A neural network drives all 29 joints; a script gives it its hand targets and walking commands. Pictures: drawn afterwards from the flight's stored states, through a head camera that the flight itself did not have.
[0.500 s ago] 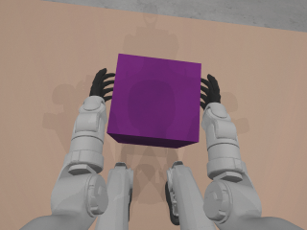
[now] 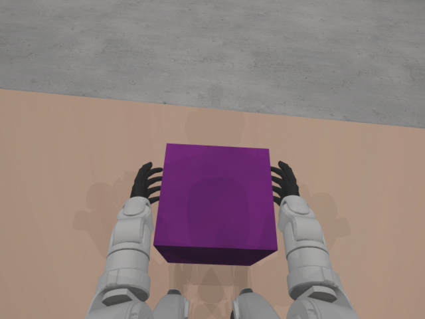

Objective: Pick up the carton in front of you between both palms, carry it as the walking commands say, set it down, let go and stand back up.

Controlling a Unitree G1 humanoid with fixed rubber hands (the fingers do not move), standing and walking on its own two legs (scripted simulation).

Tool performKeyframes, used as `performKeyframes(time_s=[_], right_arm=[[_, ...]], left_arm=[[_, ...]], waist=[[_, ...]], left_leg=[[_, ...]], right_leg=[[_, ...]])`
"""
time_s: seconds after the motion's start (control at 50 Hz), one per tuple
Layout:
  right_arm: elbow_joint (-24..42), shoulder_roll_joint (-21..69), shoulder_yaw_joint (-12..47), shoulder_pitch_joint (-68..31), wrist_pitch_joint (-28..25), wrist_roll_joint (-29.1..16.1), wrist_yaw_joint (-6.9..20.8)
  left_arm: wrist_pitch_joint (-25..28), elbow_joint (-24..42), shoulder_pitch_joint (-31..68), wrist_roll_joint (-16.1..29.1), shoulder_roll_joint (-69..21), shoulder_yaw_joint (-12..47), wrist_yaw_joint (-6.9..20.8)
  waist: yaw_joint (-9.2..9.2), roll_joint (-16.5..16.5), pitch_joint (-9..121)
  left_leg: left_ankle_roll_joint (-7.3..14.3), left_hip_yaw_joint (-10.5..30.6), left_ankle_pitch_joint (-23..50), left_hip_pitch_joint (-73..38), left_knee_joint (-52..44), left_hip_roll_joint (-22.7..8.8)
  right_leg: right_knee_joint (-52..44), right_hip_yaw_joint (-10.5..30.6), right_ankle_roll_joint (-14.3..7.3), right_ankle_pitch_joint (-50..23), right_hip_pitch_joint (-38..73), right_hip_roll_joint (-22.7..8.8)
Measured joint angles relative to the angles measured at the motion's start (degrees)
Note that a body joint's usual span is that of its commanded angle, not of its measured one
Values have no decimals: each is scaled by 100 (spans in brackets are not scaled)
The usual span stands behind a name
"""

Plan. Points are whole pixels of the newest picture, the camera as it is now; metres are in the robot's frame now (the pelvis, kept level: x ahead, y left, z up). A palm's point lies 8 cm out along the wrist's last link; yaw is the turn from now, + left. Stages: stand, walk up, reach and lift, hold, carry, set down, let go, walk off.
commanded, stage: reach and lift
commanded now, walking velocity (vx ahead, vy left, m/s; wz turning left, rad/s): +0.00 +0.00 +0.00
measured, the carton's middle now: (213, 211) +0.34 +0.00 -0.10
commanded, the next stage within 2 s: hold in 1.36 s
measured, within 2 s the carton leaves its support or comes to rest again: neither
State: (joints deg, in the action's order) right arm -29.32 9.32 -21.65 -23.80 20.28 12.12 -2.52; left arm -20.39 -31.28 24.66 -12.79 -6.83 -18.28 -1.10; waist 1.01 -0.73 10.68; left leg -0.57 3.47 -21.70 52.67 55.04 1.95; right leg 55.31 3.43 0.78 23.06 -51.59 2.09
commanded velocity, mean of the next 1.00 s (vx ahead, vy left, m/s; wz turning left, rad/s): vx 0.00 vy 0.00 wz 0.00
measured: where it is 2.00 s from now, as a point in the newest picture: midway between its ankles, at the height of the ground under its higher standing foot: outside the picture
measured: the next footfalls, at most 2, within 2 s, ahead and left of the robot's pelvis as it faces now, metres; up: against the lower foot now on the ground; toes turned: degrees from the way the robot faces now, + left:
none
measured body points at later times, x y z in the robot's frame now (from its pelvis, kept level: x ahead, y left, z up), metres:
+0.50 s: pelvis +0.01 +0.00 +0.06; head -0.02 +0.00 +0.51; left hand +0.32 +0.15 +0.08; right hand +0.33 -0.15 +0.09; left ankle +0.04 +0.12 -0.67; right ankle +0.03 -0.13 -0.67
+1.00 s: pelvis +0.02 +0.00 +0.07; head -0.01 +0.00 +0.52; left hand +0.33 +0.15 +0.09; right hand +0.33 -0.15 +0.10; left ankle +0.04 +0.12 -0.67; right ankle +0.03 -0.13 -0.67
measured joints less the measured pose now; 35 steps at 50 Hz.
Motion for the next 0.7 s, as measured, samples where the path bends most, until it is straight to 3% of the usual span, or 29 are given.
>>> performKeyframes(time_s=[0.18, 0.38, 0.52, 0.7], right_arm=[[325, 28, 285, 550, 391, 66, 63], [628, -22, 542, 715, 1153, 236, 151], [448, 65, 281, 417, 1418, 600, 277], [580, 127, 126, 236, 1403, 681, 335]], left_arm=[[-381, 454, -652, -36, -139, 166, 4], [-1182, 942, -933, -209, -193, 338, 43], [-1471, 788, -646, -540, -270, 66, 199], [-1462, 903, -449, -608, -332, -66, 247]], waist=[[-45, 1, -249], [-86, 18, -603], [-118, 32, -931], [-116, 18, -1205]], left_leg=[[0, 33, 409, -1851, -1384, -32], [-2, 30, 832, -3741, -2648, -95], [0, 26, 950, -4193, -2843, -99], [4, 20, 1013, -4237, -2865, -92]], right_leg=[[-1361, 6, -40, -399, 1839, -49], [-2632, 39, -64, -843, 3720, -65], [-2812, 46, -69, -953, 4164, -72], [-2830, 56, -59, -1015, 4203, -78]])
